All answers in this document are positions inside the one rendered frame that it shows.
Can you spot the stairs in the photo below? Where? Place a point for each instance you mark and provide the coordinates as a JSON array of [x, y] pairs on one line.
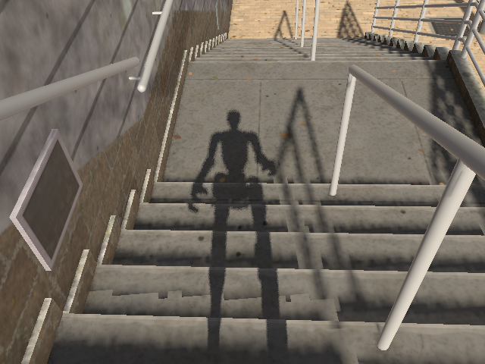
[[288, 49], [257, 273]]

